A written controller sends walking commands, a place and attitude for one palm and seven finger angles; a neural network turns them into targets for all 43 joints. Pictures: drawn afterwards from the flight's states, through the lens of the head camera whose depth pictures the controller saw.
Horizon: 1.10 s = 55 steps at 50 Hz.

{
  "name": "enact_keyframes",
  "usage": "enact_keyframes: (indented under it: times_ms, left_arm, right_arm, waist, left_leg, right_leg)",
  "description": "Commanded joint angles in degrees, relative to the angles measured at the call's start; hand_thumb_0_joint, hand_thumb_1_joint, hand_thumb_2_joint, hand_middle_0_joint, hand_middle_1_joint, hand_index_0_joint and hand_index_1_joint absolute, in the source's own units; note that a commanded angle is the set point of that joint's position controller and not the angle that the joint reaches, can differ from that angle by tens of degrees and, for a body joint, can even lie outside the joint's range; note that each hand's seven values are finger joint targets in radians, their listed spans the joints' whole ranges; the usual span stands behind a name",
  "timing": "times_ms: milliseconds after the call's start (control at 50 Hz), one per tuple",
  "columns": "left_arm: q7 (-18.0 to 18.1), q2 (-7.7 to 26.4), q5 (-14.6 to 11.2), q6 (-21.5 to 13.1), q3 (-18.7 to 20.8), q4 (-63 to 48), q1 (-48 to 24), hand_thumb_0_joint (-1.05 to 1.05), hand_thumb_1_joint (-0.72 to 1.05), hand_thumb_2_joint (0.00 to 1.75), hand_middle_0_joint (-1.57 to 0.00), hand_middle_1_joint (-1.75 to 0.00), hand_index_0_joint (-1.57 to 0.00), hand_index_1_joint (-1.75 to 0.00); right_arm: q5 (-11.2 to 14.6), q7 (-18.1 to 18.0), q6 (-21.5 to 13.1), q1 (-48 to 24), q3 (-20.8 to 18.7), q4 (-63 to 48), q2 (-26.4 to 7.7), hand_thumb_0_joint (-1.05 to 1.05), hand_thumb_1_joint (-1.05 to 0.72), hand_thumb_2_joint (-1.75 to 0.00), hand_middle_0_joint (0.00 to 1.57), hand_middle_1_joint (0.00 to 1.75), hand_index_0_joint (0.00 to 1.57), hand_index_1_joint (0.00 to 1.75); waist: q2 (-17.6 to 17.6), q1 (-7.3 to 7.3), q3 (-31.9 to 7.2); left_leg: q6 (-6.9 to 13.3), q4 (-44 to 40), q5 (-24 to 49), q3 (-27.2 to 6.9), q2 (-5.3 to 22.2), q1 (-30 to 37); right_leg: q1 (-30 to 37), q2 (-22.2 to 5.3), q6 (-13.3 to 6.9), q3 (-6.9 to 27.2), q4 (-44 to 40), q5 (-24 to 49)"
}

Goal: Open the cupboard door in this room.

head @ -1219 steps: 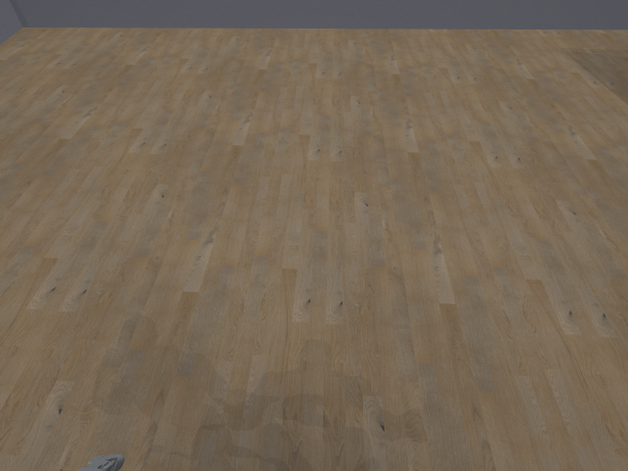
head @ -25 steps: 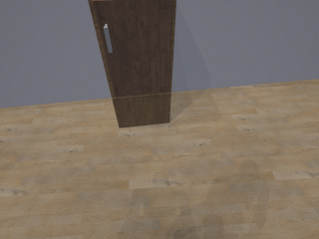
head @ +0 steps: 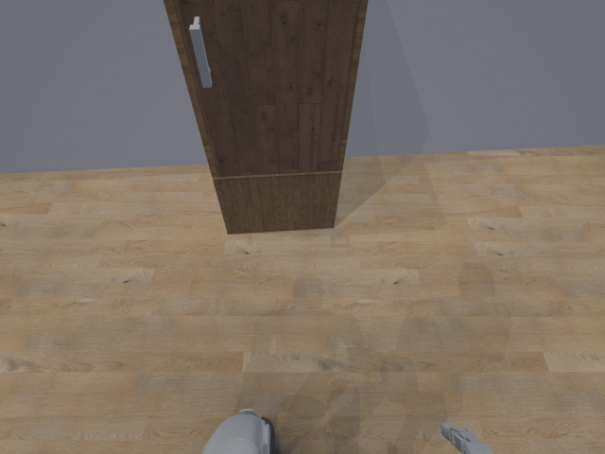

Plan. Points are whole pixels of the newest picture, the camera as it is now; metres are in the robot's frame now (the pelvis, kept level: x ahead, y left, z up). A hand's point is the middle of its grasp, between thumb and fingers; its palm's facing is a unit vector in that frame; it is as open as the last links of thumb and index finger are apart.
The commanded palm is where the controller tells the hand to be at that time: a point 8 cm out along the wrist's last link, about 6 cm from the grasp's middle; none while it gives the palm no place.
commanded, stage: turn to face it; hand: left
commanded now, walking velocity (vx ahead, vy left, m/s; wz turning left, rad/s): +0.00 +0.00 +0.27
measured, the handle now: (202, 53) +0.85 +0.32 +0.02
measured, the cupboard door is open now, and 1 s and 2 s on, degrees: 0 0 0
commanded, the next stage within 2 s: take the last steps up to it in 0.30 s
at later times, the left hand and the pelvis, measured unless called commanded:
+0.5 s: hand (205, 380) +0.22 +0.18 -0.15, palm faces +0.10 -0.97 -0.24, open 7.4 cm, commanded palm none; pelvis +0.13 -0.01 +0.00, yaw +6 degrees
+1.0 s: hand out of the picture +0.12 +0.20 -0.17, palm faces +0.23 -0.96 -0.14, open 7.4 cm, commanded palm none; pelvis +0.23 +0.06 +0.01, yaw +8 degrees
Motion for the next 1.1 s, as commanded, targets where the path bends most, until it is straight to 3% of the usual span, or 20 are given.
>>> enact_keyframes:
  times_ms: [0,20,40,100,140,360,400,420,440,460,500,560,720,780,820,840,860,880,960,1080]
  left_arm:
    - [0.7,9.1,-1.4,0.0,1.3,-2.6,3.6,0.0,0.9,0.9,-0.2,-0.3,-0.2,-0.3]
    - [0.5,6.2,-1.9,-0.3,0.7,-3.4,5.2,0.0,0.9,0.9,-0.2,-0.3,-0.2,-0.3]
    - [1.2,6.2,-1.8,0.4,0.4,-4.3,3.5,0.0,0.9,0.9,-0.2,-0.3,-0.2,-0.3]
    - [0.5,6.2,-1.1,0.9,1.0,-5.9,-4.8,0.0,0.9,0.9,-0.2,-0.3,-0.2,-0.3]
    - [0.2,4.6,-0.8,2.4,0.9,-5.5,-2.7,0.0,0.9,0.9,-0.2,-0.3,-0.2,-0.3]
    - [0.4,8.1,-0.7,4.1,1.3,-9.7,-8.4,0.0,0.9,0.9,-0.2,-0.3,-0.2,-0.3]
    - [0.7,11.5,-0.2,3.0,1.5,-9.1,-6.4,0.0,0.9,0.9,-0.2,-0.3,-0.2,-0.3]
    - [0.6,15.5,0.0,2.4,1.8,-9.3,-6.8,0.0,0.9,0.9,-0.2,-0.3,-0.2,-0.3]
    - [0.3,17.2,-0.5,2.2,2.5,-10.0,-6.1,0.0,0.9,0.9,-0.2,-0.3,-0.2,-0.3]
    - [0.2,16.0,-0.5,2.2,2.3,-10.0,-7.3,0.0,0.9,0.9,-0.2,-0.3,-0.2,-0.3]
    - [0.2,13.6,-0.6,1.8,2.1,-9.8,-8.6,0.0,0.9,0.9,-0.2,-0.3,-0.2,-0.3]
    - [-0.1,10.9,-0.5,0.6,2.0,-8.7,-5.4,0.0,0.9,0.9,-0.2,-0.3,-0.2,-0.3]
    - [-0.4,12.2,0.1,0.3,2.0,-4.2,1.3,0.0,0.9,0.9,-0.2,-0.3,-0.2,-0.3]
    - [-0.4,12.6,-0.1,0.8,2.2,-3.6,0.1,0.0,0.9,0.9,-0.2,-0.3,-0.2,-0.3]
    - [-0.5,11.4,-0.6,1.3,1.9,-3.6,-1.7,0.0,0.9,0.9,-0.2,-0.3,-0.2,-0.3]
    - [-0.9,9.2,-0.7,1.5,1.5,-4.3,-1.7,0.0,0.9,0.9,-0.2,-0.3,-0.2,-0.3]
    - [-1.3,6.3,-0.8,1.4,0.8,-5.9,-2.2,0.0,0.9,0.9,-0.2,-0.3,-0.2,-0.3]
    - [-1.0,6.8,-0.2,1.5,0.7,-7.4,-5.0,0.0,0.9,0.9,-0.2,-0.3,-0.2,-0.3]
    - [-1.8,5.9,-0.1,1.9,1.1,-5.5,-5.5,0.0,0.9,0.9,-0.2,-0.3,-0.2,-0.3]
    - [-1.9,4.7,-0.3,3.1,1.2,-7.7,-7.4,0.0,0.9,0.9,-0.2,-0.3,-0.2,-0.3]
  right_arm:
    - [-1.1,-1.5,-1.8,21.7,-1.9,3.5,-9.2,0.0,-0.9,-0.9,0.2,0.3,0.2,0.3]
    - [-0.5,-1.7,-1.4,26.4,-2.9,4.8,-12.8,0.0,-0.9,-0.9,0.2,0.3,0.2,0.3]
    - [0.5,-2.5,-1.2,24.1,-2.5,4.9,-13.4,0.0,-0.9,-0.9,0.2,0.3,0.2,0.3]
    - [0.0,-2.7,-1.8,13.5,-1.1,2.8,-5.9,0.0,-0.9,-0.9,0.2,0.3,0.2,0.3]
    - [0.0,-2.6,-2.0,10.6,-0.6,2.3,-4.5,0.0,-0.9,-0.9,0.2,0.3,0.2,0.3]
    - [-0.3,-2.1,0.5,9.0,-2.0,0.7,-6.8,0.0,-0.9,-0.9,0.2,0.3,0.2,0.3]
    - [0.3,-1.7,0.6,10.6,-1.4,1.0,-3.7,0.0,-0.9,-0.9,0.2,0.3,0.2,0.3]
    - [0.6,-1.5,0.7,12.2,-0.5,0.2,-0.5,0.0,-0.9,-0.9,0.2,0.3,0.2,0.3]
    - [0.1,-1.6,1.8,10.8,-1.0,-0.2,-2.7,0.0,-0.9,-0.9,0.2,0.3,0.2,0.3]
    - [-0.2,-1.5,2.1,9.9,-1.3,0.1,-3.9,0.0,-0.9,-0.9,0.2,0.3,0.2,0.3]
    - [-0.3,-0.9,1.5,11.9,-1.3,1.7,-3.0,0.0,-0.9,-0.9,0.2,0.3,0.2,0.3]
    - [-0.6,-0.5,1.1,12.6,-1.3,2.0,-1.9,0.0,-0.9,-0.9,0.2,0.3,0.2,0.3]
    - [-0.1,0.3,0.6,5.1,-0.5,-0.7,-0.8,0.0,-0.9,-0.9,0.2,0.3,0.2,0.3]
    - [0.0,0.1,0.0,7.4,-0.2,-0.4,-0.8,0.0,-0.9,-0.9,0.2,0.3,0.2,0.3]
    - [0.0,-0.4,-0.8,14.0,-0.4,2.2,-2.6,0.0,-0.9,-0.9,0.2,0.3,0.2,0.3]
    - [-0.3,-1.0,-1.2,19.8,-1.5,3.7,-6.3,0.0,-0.9,-0.9,0.2,0.3,0.2,0.3]
    - [-0.7,-1.5,-1.3,25.5,-2.7,4.9,-11.8,0.0,-0.9,-0.9,0.2,0.3,0.2,0.3]
    - [-0.5,-1.8,-0.9,26.9,-2.8,5.7,-12.9,0.0,-0.9,-0.9,0.2,0.3,0.2,0.3]
    - [-0.3,-2.3,-1.7,16.9,-0.8,3.3,-5.2,0.0,-0.9,-0.9,0.2,0.3,0.2,0.3]
    - [-0.3,-2.5,-2.5,16.8,-1.2,3.3,-4.9,0.0,-0.9,-0.9,0.2,0.3,0.2,0.3]
  waist:
    - [4.0,-9.29,-16.9]
    - [13.2,-9.8,-20.8]
    - [14.0,-8.33,-22.8]
    - [7.0,-4.67,-7.7]
    - [6.8,-2.3,-8.8]
    - [7.3,-1.01,-6.4]
    - [-2.8,-0.2,-7.0]
    - [-13.8,-1.49,-6.3]
    - [-17.6,0.44,-5.1]
    - [-13.7,-0.11,-1.4]
    - [-6.5,-1.88,-0.7]
    - [-6.1,-1.59,-3.2]
    - [-8.6,0.41,-2.2]
    - [-9.1,-1.49,-2.8]
    - [-3.0,-5.0,-4.0]
    - [6.0,-7.51,-6.1]
    - [16.2,-9.33,-7.5]
    - [15.2,-10.09,-5.9]
    - [7.5,-4.84,1.2]
    - [6.9,-3.19,-0.6]
  left_leg:
    - [6.0,-5.8,30.8,-10.7,8.4,39.4]
    - [13.6,-7.7,54.4,-22.9,20.7,44.7]
    - [15.8,-9.8,56.2,-25.6,22.6,43.4]
    - [12.3,-15.0,39.3,-16.6,15.6,23.9]
    - [9.8,-17.0,34.9,-11.0,11.2,18.5]
    - [7.5,-15.1,14.4,-14.3,7.8,12.8]
    - [2.4,-6.4,0.2,-10.0,1.9,7.4]
    - [-0.7,-0.1,-16.1,-4.7,-3.9,2.1]
    - [-0.9,8.4,-24.6,-6.8,-3.4,2.4]
    - [-0.5,14.0,-22.1,-9.0,-2.4,1.2]
    - [-0.2,20.1,-15.8,-8.4,-1.1,-2.0]
    - [-1.1,20.9,-10.7,-7.2,-0.2,-2.2]
    - [-0.8,5.8,-12.1,-3.0,-0.4,0.1]
    - [-0.3,-3.6,-8.2,-0.6,-1.5,9.8]
    - [-0.2,-11.9,-4.1,1.0,-2.1,25.6]
    - [2.2,-15.3,-7.8,-8.6,5.0,34.3]
    - [7.8,-21.8,-10.3,-25.1,17.7,38.4]
    - [10.9,-24.7,-12.2,-28.7,20.8,35.7]
    - [9.5,-26.5,-2.9,-16.0,14.7,21.5]
    - [9.9,-24.6,13.2,-7.2,11.6,21.7]
  right_leg:
    - [-18.7,-4.0,-0.4,-0.3,29.3,30.2]
    - [-26.9,1.7,0.1,0.7,46.2,-11.5]
    - [-30.1,0.5,-0.2,7.4,52.1,-13.3]
    - [-31.6,-4.3,0.8,8.2,47.5,-6.5]
    - [-25.6,-4.1,1.7,7.2,39.5,-2.6]
    - [-14.9,-1.1,2.4,3.7,12.6,8.9]
    - [-6.4,-7.2,0.7,10.3,0.1,16.0]
    - [-5.6,-17.8,-3.8,21.2,-4.7,14.6]
    - [-11.7,-22.3,-8.0,27.2,-10.2,6.3]
    - [-15.2,-21.2,-9.0,27.5,-12.1,0.1]
    - [-11.6,-18.2,-8.8,21.2,-10.1,4.5]
    - [-8.0,-15.2,-7.6,13.5,-7.8,14.6]
    - [-6.3,-15.6,-9.7,11.7,-8.2,15.8]
    - [-10.6,-13.9,-8.0,8.5,-5.3,13.8]
    - [-20.1,-10.2,-5.2,4.8,1.1,9.0]
    - [-27.6,-6.1,-2.8,1.9,12.0,5.2]
    - [-36.6,-0.9,-0.5,-2.2,25.9,-7.3]
    - [-40.0,-1.0,-1.1,1.8,35.3,-11.0]
    - [-37.1,-5.4,-1.0,6.3,40.9,1.0]
    - [-33.0,-4.9,0.2,4.8,28.8,7.5]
